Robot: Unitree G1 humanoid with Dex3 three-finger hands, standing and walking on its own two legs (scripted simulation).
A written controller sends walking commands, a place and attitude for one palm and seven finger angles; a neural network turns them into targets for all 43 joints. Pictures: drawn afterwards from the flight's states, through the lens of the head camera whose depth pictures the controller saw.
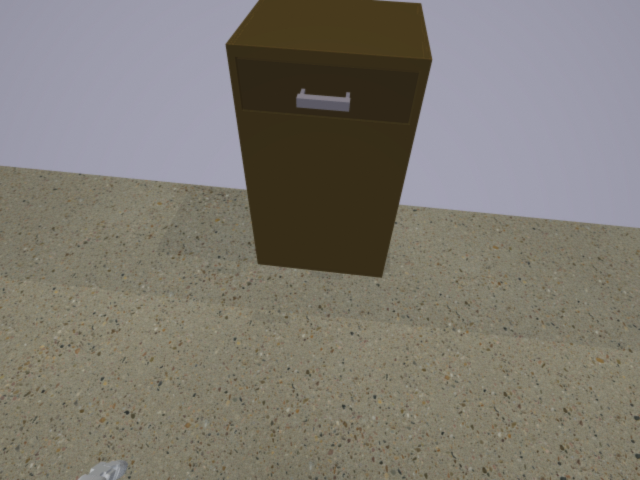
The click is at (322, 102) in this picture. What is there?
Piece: drawer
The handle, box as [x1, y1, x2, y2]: [296, 89, 349, 111]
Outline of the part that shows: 296,97 296,106 298,107 348,111 349,107 349,92 346,92 345,97 309,95 304,93 304,89 301,89 300,93 297,94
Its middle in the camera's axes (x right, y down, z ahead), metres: +0.01 -0.36 +1.00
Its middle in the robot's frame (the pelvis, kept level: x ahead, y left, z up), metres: +1.00 +0.04 +0.00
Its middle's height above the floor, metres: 0.77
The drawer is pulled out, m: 0.00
